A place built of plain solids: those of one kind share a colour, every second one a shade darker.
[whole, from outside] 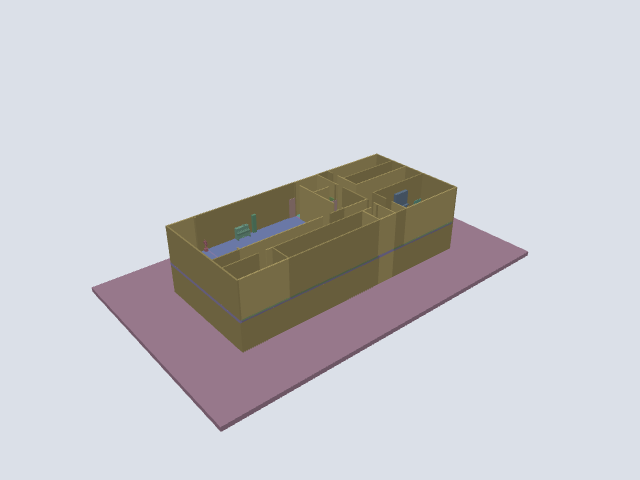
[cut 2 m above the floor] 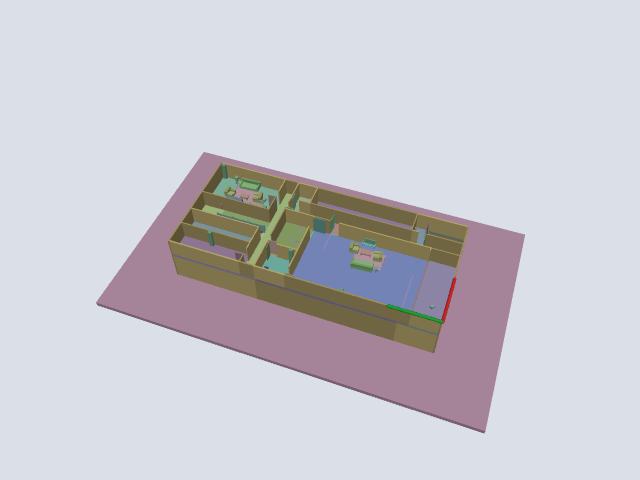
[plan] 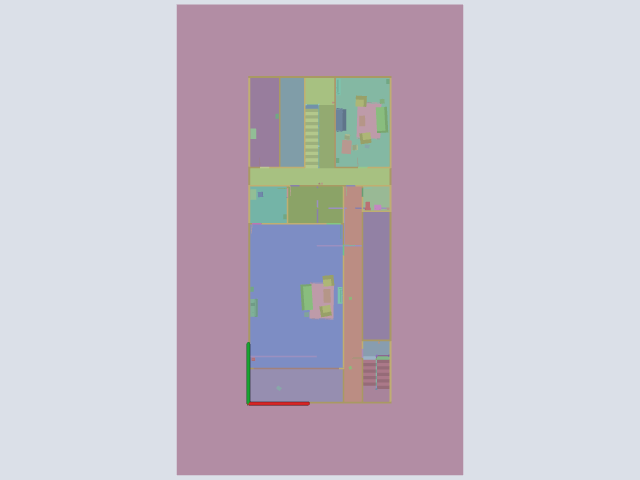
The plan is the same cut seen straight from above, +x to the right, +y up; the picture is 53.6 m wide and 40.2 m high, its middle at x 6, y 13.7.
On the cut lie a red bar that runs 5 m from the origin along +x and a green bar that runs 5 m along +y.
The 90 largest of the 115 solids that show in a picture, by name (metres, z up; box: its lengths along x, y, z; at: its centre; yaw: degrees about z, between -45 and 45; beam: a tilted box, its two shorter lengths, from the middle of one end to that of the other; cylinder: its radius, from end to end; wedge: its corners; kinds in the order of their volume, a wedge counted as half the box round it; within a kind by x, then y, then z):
{
 "under_1": {"box": [23.99, 39.43, 0.5], "at": [6.0, 13.71, -0.33]},
 "wall_1": {"box": [0.16, 2.72, 3.98], "at": [0.08, 1.52, 5.36]},
 "wall_2": {"box": [0.16, 3.71, 3.37], "at": [0.08, 2.02, 1.39]},
 "wall_3": {"box": [0.16, 11.99, 3.98], "at": [0.08, 9.01, 5.36]},
 "wall_4": {"box": [0.16, 14.18, 3.37], "at": [0.08, 11.09, 1.39]},
 "wall_5": {"box": [0.16, 3.05, 3.98], "at": [0.08, 16.66, 5.36]},
 "wall_6": {"box": [0.16, 1.4, 3.98], "at": [0.08, 19.01, 5.36]},
 "wall_7": {"box": [0.16, 8.96, 3.37], "at": [0.08, 22.79, 1.39]},
 "wall_8": {"box": [0.16, 7.43, 3.98], "at": [0.08, 23.55, 5.36]},
 "wall_9": {"box": [0.46, 0.13, 3.98], "at": [0.23, 2.94, 5.36]},
 "wall_10": {"box": [0.97, 0.13, 3.98], "at": [0.48, 19.77, 5.36]},
 "wall_11": {"box": [3.5, 0.13, 3.98], "at": [1.75, 18.25, 5.36]},
 "wall_12": {"box": [0.13, 7.43, 3.98], "at": [2.62, 23.55, 5.36]},
 "wall_13": {"box": [3.04, 0.13, 3.98], "at": [3.27, 19.77, 5.36]},
 "wall_14": {"box": [0.13, 2.12, 3.98], "at": [3.29, 16.19, 5.36]},
 "wall_15": {"box": [5.45, 0.13, 3.98], "at": [3.81, 15.06, 5.36]},
 "wall_16": {"box": [0.13, 7.43, 3.98], "at": [4.72, 23.55, 5.36]},
 "wall_17": {"box": [11.99, 0.16, 7.65], "at": [6.0, 0.08, 3.53]},
 "wall_18": {"box": [11.99, 0.16, 7.65], "at": [6.0, 27.35, 3.53]},
 "wall_19": {"box": [3.9, 0.13, 3.98], "at": [6.23, 18.25, 5.36]},
 "wall_20": {"box": [0.13, 7.43, 3.98], "at": [7.26, 23.55, 5.36]},
 "wall_21": {"box": [0.13, 2.72, 3.98], "at": [7.96, 1.52, 5.36]},
 "wall_22": {"box": [0.13, 9.38, 3.98], "at": [7.96, 7.7, 5.36]},
 "wall_23": {"box": [0.13, 1.7, 3.98], "at": [7.96, 14.15, 5.36]},
 "wall_24": {"box": [0.13, 3.05, 3.98], "at": [7.96, 16.66, 5.36]},
 "wall_25": {"box": [1.99, 0.13, 3.98], "at": [8.2, 19.77, 5.36]},
 "wall_26": {"box": [0.13, 3.66, 3.98], "at": [9.55, 1.99, 5.36]},
 "wall_27": {"box": [0.13, 0.63, 3.98], "at": [9.55, 4.91, 5.36]},
 "wall_28": {"box": [0.13, 10.69, 3.98], "at": [9.55, 10.71, 5.36]},
 "wall_29": {"box": [0.13, 1.14, 3.98], "at": [9.55, 16.75, 5.36]},
 "wall_30": {"box": [3.03, 0.13, 3.98], "at": [10.47, 18.25, 5.36]},
 "wall_31": {"box": [2.5, 0.13, 3.98], "at": [10.74, 5.29, 5.36]},
 "wall_32": {"box": [2.5, 0.13, 3.98], "at": [10.74, 16.11, 5.36]},
 "wall_33": {"box": [2.02, 0.13, 3.98], "at": [10.98, 19.77, 5.36]},
 "wall_34": {"box": [0.16, 5.07, 3.98], "at": [11.91, 2.69, 5.36]},
 "wall_35": {"box": [0.16, 16.13, 3.37], "at": [11.91, 8.22, 1.39]},
 "wall_36": {"box": [0.16, 10.69, 3.98], "at": [11.91, 10.71, 5.36]},
 "wall_37": {"box": [0.16, 2.0, 3.98], "at": [11.91, 17.18, 5.36]},
 "wall_38": {"box": [0.16, 1.76, 3.37], "at": [11.91, 17.3, 1.39]},
 "wall_39": {"box": [0.16, 1.4, 3.98], "at": [11.91, 19.01, 5.36]},
 "wall_40": {"box": [0.16, 8.96, 3.37], "at": [11.91, 22.79, 1.39]},
 "wall_41": {"box": [0.16, 7.43, 3.98], "at": [11.91, 23.55, 5.36]},
 "front_stair_1": {"box": [1.06, 0.83, 3.14], "at": [5.32, 20.13, 1.27]},
 "front_stair_2": {"box": [1.06, 1.66, 2.61], "at": [5.32, 20.54, 1.0]},
 "front_stair_3": {"box": [1.06, 2.49, 2.07], "at": [5.32, 20.96, 0.74]},
 "front_stair_4": {"box": [1.06, 3.6, 1.36], "at": [5.32, 21.51, 0.38]},
 "front_stair_5": {"box": [1.06, 4.44, 0.83], "at": [5.32, 21.93, 0.12]},
 "upper_floor_lodge_room_1": {"box": [7.74, 11.99, 0.16], "at": [4.03, 9.01, 3.29]},
 "floor_back_stair_hall_1": {"box": [2.21, 12.62, 0.5], "at": [10.72, 9.98, -0.25]},
 "back_stair_1": {"box": [1.05, 1.91, 2.43], "at": [10.14, 2.72, 0.91]},
 "back_stair_2": {"box": [1.05, 0.82, 3.14], "at": [10.14, 3.26, 1.27]},
 "back_stair_3": {"box": [1.05, 0.82, 1.54], "at": [11.3, 1.63, 0.47]},
 "back_stair_4": {"box": [1.05, 1.91, 0.83], "at": [11.3, 2.17, 0.12]},
 "upper_floor_dais_1": {"box": [7.74, 2.72, 0.28], "at": [4.03, 1.52, 3.35]},
 "back_stair_landing_1": {"box": [1.05, 1.33, 2.07], "at": [10.14, 0.83, 0.74]},
 "back_stair_landing_2": {"box": [1.16, 1.06, 2.07], "at": [11.25, 0.69, 0.74]},
 "upper_floor_committee_1": {"box": [4.5, 7.43, 0.16], "at": [9.58, 23.55, 3.29]},
 "upper_floor_upper_hall_1": {"box": [11.67, 1.4, 0.16], "at": [6.0, 19.01, 3.29]},
 "upper_floor_upper_hall_2": {"box": [2.41, 2.27, 0.16], "at": [6.0, 26.13, 3.29]},
 "upper_floor_upper_hall_3": {"box": [1.35, 5.29, 0.16], "at": [6.53, 22.35, 3.29]},
 "upper_floor_side_passage_1": {"box": [1.46, 18.02, 0.16], "at": [8.76, 9.17, 3.29]},
 "upper_floor_regalia_store_1": {"box": [2.21, 10.69, 0.16], "at": [10.72, 10.71, 3.29]},
 "wall_band_1": {"box": [0.16, 14.18, 0.31], "at": [0.08, 11.09, 3.22]},
 "wall_band_2": {"box": [0.16, 8.96, 0.31], "at": [0.08, 22.79, 3.22]},
 "wall_band_3": {"box": [5.73, 0.13, 0.31], "at": [2.87, 3.94, 3.22]},
 "wall_band_4": {"box": [11.99, 0.16, 0.31], "at": [6.0, 0.08, 3.22]},
 "wall_band_5": {"box": [0.16, 16.13, 0.31], "at": [11.91, 8.22, 3.22]},
 "wall_band_6": {"box": [0.16, 8.96, 0.31], "at": [11.91, 22.79, 3.22]},
 "floor_stair_hall_1": {"box": [2.41, 2.57, 0.5], "at": [6.0, 25.98, -0.25]},
 "upper_floor_sec_1": {"box": [2.4, 7.43, 0.16], "at": [1.36, 23.55, 3.29]},
 "upper_floor_store_1": {"box": [1.97, 7.43, 0.16], "at": [3.67, 23.55, 3.29]},
 "upper_floor_anteroom_1": {"box": [4.55, 3.05, 0.16], "at": [5.62, 16.66, 3.29]},
 "fireplace_1": {"box": [0.36, 1.8, 2.87], "at": [7.52, 23.75, 4.81]},
 "upper_floor_preparation_room_1": {"box": [3.06, 3.05, 0.16], "at": [1.69, 16.66, 3.29]},
 "sofa_1": {"box": [0.93, 2.16, 0.34], "at": [4.89, 8.91, 3.65], "yaw": 3.7},
 "sofa_2": {"box": [0.93, 2.16, 0.34], "at": [11.19, 23.75, 3.65], "yaw": 3.0},
 "billy_1": {"box": [0.28, 0.42, 2.02], "at": [0.31, 9.58, 4.38]},
 "billy_2": {"box": [0.28, 0.42, 2.02], "at": [2.41, 24.06, 4.38]},
 "billy_3": {"box": [0.28, 0.42, 2.02], "at": [3.07, 15.65, 4.38]},
 "billy_4": {"box": [0.28, 0.42, 2.02], "at": [11.68, 26.98, 4.38]},
 "rug_1": {"box": [2.0, 2.9, 0.08], "at": [6.15, 8.59, 3.34], "yaw": -1.0},
 "rug_2": {"box": [2.0, 2.9, 0.08], "at": [10.1, 23.7, 3.34], "yaw": -1.9},
 "upper_floor_wc_1": {"box": [2.21, 2.0, 0.16], "at": [10.72, 17.18, 3.29]},
 "piano_upright_1": {"box": [0.36, 1.5, 1.22], "at": [0.35, 8.02, 3.98]},
 "wall_foot_1": {"box": [0.16, 10.69, 0.17], "at": [11.91, 10.71, 3.3]},
 "wall_foot_2": {"box": [0.16, 7.43, 0.17], "at": [11.91, 23.55, 3.3]},
 "upper_floor_back_landing_1": {"box": [2.21, 1.26, 0.16], "at": [10.72, 4.6, 3.29]},
 "front_stair_guard_1": {"box": [0.08, 5.29, 0.9], "at": [5.89, 22.35, 3.82]},
 "armchair_club_1": {"box": [0.92, 0.9, 0.35], "at": [9.45, 25.32, 3.62], "yaw": -3.1},
 "upper_floor_gap_dais_step_1": {"box": [7.14, 0.13, 0.28], "at": [4.03, 2.94, 3.35]}
}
